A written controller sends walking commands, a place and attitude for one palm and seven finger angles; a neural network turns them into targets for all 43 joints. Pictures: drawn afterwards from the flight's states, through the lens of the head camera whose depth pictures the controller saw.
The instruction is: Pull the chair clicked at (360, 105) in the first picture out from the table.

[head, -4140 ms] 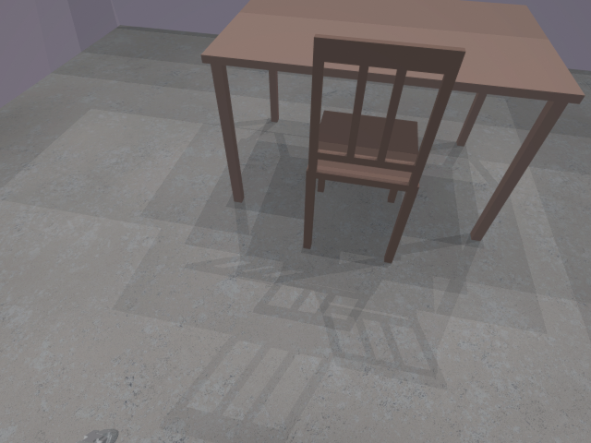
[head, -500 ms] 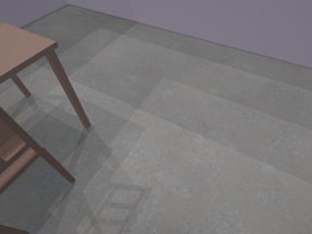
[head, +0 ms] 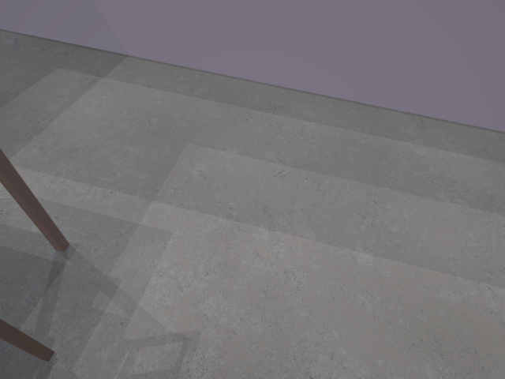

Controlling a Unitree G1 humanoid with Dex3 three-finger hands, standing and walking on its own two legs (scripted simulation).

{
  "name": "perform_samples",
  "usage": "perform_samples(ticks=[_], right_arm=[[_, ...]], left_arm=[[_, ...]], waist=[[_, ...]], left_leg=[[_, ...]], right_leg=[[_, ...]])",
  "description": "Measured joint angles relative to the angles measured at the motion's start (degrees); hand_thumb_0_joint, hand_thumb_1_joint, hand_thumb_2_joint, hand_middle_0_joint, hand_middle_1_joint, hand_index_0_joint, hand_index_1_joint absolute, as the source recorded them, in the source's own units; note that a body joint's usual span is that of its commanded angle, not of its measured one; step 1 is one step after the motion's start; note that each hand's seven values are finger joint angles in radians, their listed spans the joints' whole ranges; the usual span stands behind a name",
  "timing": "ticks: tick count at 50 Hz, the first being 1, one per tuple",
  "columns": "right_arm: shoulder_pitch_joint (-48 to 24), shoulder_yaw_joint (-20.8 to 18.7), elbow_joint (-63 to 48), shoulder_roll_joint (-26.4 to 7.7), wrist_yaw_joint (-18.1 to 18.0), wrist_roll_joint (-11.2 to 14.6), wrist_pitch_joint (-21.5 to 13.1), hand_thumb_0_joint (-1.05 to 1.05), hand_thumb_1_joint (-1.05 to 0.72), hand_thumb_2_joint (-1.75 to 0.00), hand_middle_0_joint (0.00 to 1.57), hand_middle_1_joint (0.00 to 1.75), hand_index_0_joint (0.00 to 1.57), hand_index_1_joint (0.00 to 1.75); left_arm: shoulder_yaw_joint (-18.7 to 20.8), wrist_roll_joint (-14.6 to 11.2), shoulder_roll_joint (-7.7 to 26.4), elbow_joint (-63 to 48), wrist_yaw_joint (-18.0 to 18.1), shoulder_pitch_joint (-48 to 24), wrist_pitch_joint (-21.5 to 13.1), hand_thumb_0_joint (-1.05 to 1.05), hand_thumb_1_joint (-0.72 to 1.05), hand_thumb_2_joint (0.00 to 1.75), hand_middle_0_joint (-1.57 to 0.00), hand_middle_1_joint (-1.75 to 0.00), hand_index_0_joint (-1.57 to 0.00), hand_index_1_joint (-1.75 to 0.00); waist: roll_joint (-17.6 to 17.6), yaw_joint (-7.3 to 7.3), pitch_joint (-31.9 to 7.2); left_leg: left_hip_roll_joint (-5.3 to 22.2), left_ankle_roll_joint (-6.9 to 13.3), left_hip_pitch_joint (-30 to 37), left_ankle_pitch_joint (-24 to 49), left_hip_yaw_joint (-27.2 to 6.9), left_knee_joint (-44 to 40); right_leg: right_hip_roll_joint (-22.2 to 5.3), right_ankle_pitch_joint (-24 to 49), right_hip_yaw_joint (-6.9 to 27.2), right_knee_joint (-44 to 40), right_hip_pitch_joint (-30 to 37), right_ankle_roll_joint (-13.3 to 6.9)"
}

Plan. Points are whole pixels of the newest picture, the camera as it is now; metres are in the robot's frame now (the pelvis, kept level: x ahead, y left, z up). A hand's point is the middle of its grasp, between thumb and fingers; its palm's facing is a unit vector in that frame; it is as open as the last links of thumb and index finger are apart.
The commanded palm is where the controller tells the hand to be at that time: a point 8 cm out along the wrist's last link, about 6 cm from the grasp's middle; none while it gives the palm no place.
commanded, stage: walk to a spot facing it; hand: left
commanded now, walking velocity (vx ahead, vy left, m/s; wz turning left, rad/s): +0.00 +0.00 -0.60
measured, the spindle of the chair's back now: out of the picture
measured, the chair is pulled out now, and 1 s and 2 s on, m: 0.00 0.00 0.00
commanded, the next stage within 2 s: turn to face it in 0.26 s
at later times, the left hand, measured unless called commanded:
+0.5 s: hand (210, 311) +0.27 +0.10 -0.16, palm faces -0.29 -0.93 -0.23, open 7.3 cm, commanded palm none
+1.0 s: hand (152, 350) +0.19 +0.19 -0.17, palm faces +0.03 -0.97 -0.23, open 7.3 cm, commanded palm none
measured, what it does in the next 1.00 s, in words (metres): walks ahead: right foot, then left foot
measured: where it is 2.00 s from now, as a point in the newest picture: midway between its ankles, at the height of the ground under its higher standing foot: outside the picture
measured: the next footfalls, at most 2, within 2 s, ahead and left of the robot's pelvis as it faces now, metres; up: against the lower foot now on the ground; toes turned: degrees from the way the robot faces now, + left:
right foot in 0.38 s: +0.13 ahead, -0.15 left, +0.00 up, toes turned -21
left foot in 0.78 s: +0.20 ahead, +0.06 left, +0.00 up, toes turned +1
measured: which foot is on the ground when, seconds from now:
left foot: down 0.00-0.38, up 0.40-0.76, down 0.78-1.00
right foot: up 0.00-0.36, down 0.38-0.78, up 0.80-1.00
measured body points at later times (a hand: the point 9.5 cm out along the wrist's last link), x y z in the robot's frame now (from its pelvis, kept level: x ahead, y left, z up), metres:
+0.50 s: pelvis +0.09 -0.04 -0.01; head +0.13 -0.07 +0.43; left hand +0.29 +0.15 -0.14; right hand -0.01 -0.27 -0.17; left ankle +0.04 +0.10 -0.65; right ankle +0.09 -0.14 -0.74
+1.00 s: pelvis +0.13 -0.02 +0.00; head +0.18 +0.01 +0.45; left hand +0.19 +0.24 -0.16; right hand +0.18 -0.27 -0.13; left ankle +0.16 +0.06 -0.74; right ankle +0.09 -0.18 -0.65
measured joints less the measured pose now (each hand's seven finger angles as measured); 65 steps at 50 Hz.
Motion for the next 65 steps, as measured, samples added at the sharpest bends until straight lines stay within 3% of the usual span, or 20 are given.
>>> perform_samples(ticks=[3,7,14,17,19,20,22,25,30,37,39,40,42,45,48,57,62,64,65], right_arm=[[2.37,0.61,1.15,1.04,-0.41,0.06,-0.11,0.0,-0.91,-0.9,0.2,0.3,0.21,0.3],[4.72,0.85,2.96,2.06,-0.9,0.3,-0.37,0.0,-0.91,-0.9,0.2,0.3,0.21,0.3],[7.43,-0.07,5.87,2.79,-0.65,0.12,0.28,0.0,-0.91,-0.9,0.2,0.3,0.21,0.3],[8.17,-0.9,6.83,2.32,-0.33,0.18,0.75,0.0,-0.91,-0.9,0.2,0.3,0.21,0.3],[9.24,-1.33,7.14,2.02,0.04,0.67,1.1,0.0,-0.91,-0.9,0.2,0.3,0.21,0.3],[8.99,-1.44,7.42,1.7,0.16,1.03,1.55,0.0,-0.91,-0.9,0.2,0.3,0.21,0.3],[7.53,-1.56,8.05,1.1,-0.31,1.44,2.62,0.0,-0.91,-0.9,0.2,0.3,0.21,0.3],[4.96,-1.6,8.54,0.84,-0.74,1.09,3.22,0.01,-0.91,-0.9,0.2,0.3,0.2,0.3],[2.76,-0.99,7.87,1.88,-0.28,0.9,2.81,0.0,-0.91,-0.9,0.19,0.3,0.2,0.3],[1.01,-1.24,7.38,3.01,0.92,0.79,3.28,0.0,-0.93,-0.9,0.19,0.3,0.2,0.3],[1.19,-1.45,6.37,2.53,1.33,0.65,2.98,0.0,-0.93,-0.9,0.19,0.3,0.2,0.3],[1.11,-1.62,5.92,2.46,1.41,0.45,2.68,0.0,-0.93,-0.9,0.19,0.3,0.2,0.3],[0.54,-1.61,5.05,2.52,1.24,0.11,2.12,0.0,-0.92,-0.9,0.2,0.3,0.2,0.3],[0.24,-1.51,4.31,2.52,0.57,0.1,1.49,0.0,-0.92,-0.9,0.2,0.3,0.2,0.3],[0.25,-1.36,4.05,2.26,0.28,0.32,1.2,0.0,-0.92,-0.9,0.2,0.3,0.21,0.3],[-0.31,-2.06,3.64,0.75,0.86,0.37,2.04,0.0,-0.91,-0.9,0.2,0.3,0.21,0.3],[-0.97,-2.88,3.14,-0.74,1.21,0.16,3.02,0.0,-0.91,-0.9,0.2,0.3,0.21,0.3],[-1.06,-3.33,2.86,-1.48,1.35,0.28,3.53,0.0,-0.91,-0.9,0.2,0.3,0.21,0.3],[-0.86,-3.6,2.54,-1.82,1.47,0.49,3.77,0.0,-0.91,-0.9,0.2,0.3,0.21,0.3]], left_arm=[[0.66,0.39,0.86,0.45,-0.7,-0.1,-0.05,0.01,0.91,0.9,-0.2,-0.3,-0.2,-0.3],[0.74,0.21,0.99,0.65,-0.58,-1.34,-0.04,0.01,0.91,0.9,-0.2,-0.3,-0.2,-0.29],[-0.12,0.06,-0.44,0.97,-0.51,-5.96,0.6,0.01,0.91,0.9,-0.2,-0.29,-0.2,-0.29],[-0.6,0.09,-1.17,0.26,-0.43,-8.05,-0.08,0.01,0.91,0.9,-0.2,-0.29,-0.2,-0.29],[-1.05,0.2,-1.08,-0.66,-0.34,-8.94,-1.68,0.01,0.91,0.9,-0.2,-0.3,-0.2,-0.29],[-1.16,0.12,-1.24,-0.91,0.06,-9.57,-2.76,0.01,0.91,0.9,-0.2,-0.3,-0.2,-0.29],[-1.64,-0.43,-1.83,-1.19,1.08,-10.35,-3.93,0.0,0.91,0.9,-0.2,-0.3,-0.2,-0.29],[-2.34,-0.46,-2.84,-0.71,2.53,-10.07,-4.01,0.0,0.91,0.9,-0.2,-0.3,-0.2,-0.3],[-3.71,-0.14,-4.59,1.11,3.01,-9.2,-3.72,0.0,0.91,0.9,-0.2,-0.3,-0.2,-0.3],[-3.32,0.04,-5.81,0.86,3.01,-7.64,-3.33,0.0,0.91,0.9,-0.21,-0.3,-0.21,-0.3],[-2.77,-0.17,-5.4,0.68,3.01,-6.46,-2.88,0.0,0.91,0.9,-0.21,-0.3,-0.21,-0.3],[-2.32,-0.39,-4.92,0.69,3.01,-6.0,-2.43,0.0,0.91,0.9,-0.21,-0.3,-0.21,-0.3],[-1.39,-0.38,-3.66,0.9,3.24,-5.28,-1.33,0.0,0.91,0.9,-0.21,-0.3,-0.21,-0.3],[-0.2,-0.15,-1.83,1.98,3.16,-4.3,-0.71,0.0,0.91,0.9,-0.2,-0.3,-0.21,-0.3],[0.42,-0.21,-0.38,2.43,2.97,-3.34,-0.66,0.01,0.91,0.9,-0.2,-0.3,-0.2,-0.29],[0.6,-0.55,1.03,1.29,3.05,-3.57,-0.31,0.01,0.91,0.9,-0.2,-0.29,-0.2,-0.29],[-0.39,-0.95,-0.42,-0.78,3.03,-5.49,-0.84,0.01,0.91,0.9,-0.2,-0.3,-0.2,-0.29],[-0.94,-1.07,-1.19,-2.0,2.95,-5.7,-1.62,0.01,0.91,0.9,-0.2,-0.3,-0.2,-0.29],[-1.24,-0.92,-1.42,-2.78,2.95,-5.42,-2.23,0.01,0.91,0.9,-0.2,-0.3,-0.2,-0.29]], waist=[[-0.44,-0.1,0.52],[-0.16,-0.26,2.33],[0.81,-2.13,5.66],[1.77,-2.99,6.68],[2.09,-3.34,6.75],[2.61,-3.35,7.04],[3.54,-3.85,7.43],[3.99,-3.99,6.11],[3.9,-4.78,2.92],[1.75,-2.96,2.53],[1.43,-2.64,2.34],[0.88,-2.7,2.21],[0.01,-2.35,2.64],[-0.27,-1.96,3.1],[0.08,-1.53,3.14],[2.14,-1.67,2.62],[3.72,-2.6,2.57],[4.34,-2.68,2.3],[4.34,-2.47,1.87]], left_leg=[[0.95,0.04,3.88,0.62,2.03,-4.43],[2.26,-0.32,7.19,0.59,4.88,-7.2],[4.14,-1.75,9.84,-3.74,10.21,-4.76],[5.48,-3.07,10.2,-7.07,12.65,-1.1],[7.15,-3.97,7.88,-9.52,13.08,6.93],[7.75,-4.53,4.54,-11.12,10.84,15.15],[6.15,-4.44,-2.46,-13.82,3.71,29.85],[4.07,-4.09,-9.55,-10.65,-1.58,38.4],[3.37,-4.23,-12.14,-5.77,-3.12,26.51],[1.85,-4.43,-9.1,-3.36,0.57,13.8],[1.41,-3.19,-6.63,0.68,1.35,7.53],[0.62,-0.98,-7.28,-0.01,1.16,7.61],[-0.46,1.82,-8.51,-0.48,0.86,8.51],[-1.49,2.39,-7.48,1.91,0.09,4.67],[-2.33,2.55,-5.69,4.7,-1.17,-0.3],[-3.72,1.48,-4.53,8.25,-6.74,-4.95],[-4.68,-0.23,-6.4,8.43,-10.62,-2.91],[-5.33,-1.26,-7.73,8.01,-12.23,-0.98],[-5.85,-1.67,-8.97,7.11,-12.65,1.02]], right_leg=[[-2.45,3.88,-2.97,11.51,-4.65,1.49],[-4.89,6.56,-4.46,15.62,-7.8,2.89],[-6.74,6.78,-8.27,2.07,-5.37,2.63],[-5.58,6.06,-9.88,-5.2,-2.02,1.15],[-4.75,12.29,-10.73,-12.72,2.31,-0.68],[-4.28,12.62,-10.71,-11.7,1.98,-1.98],[-3.72,9.05,-10.74,-9.59,2.2,-3.59],[-3.26,8.3,-10.19,-12.74,4.92,-3.63],[-3.95,9.71,-11.32,-18.37,9.1,-3.25],[-6.83,6.87,-15.5,-16.73,11.2,-1.37],[-7.9,4.64,-16.96,-13.32,10.15,-0.34],[-8.68,2.55,-16.72,-10.07,8.55,0.58],[-8.37,-3.97,-12.54,1.29,3.51,1.87],[-7.62,-1.45,-7.76,14.58,-2.48,2.93],[-8.02,2.29,-5.52,17.32,-4.71,3.96],[-7.92,1.94,-3.38,6.76,-1.79,5.39],[-5.71,0.96,-3.6,-3.69,2.63,4.46],[-4.86,4.53,-4.2,-11.6,6.13,3.92],[-5.02,6.61,-4.58,-16.38,8.0,2.36]])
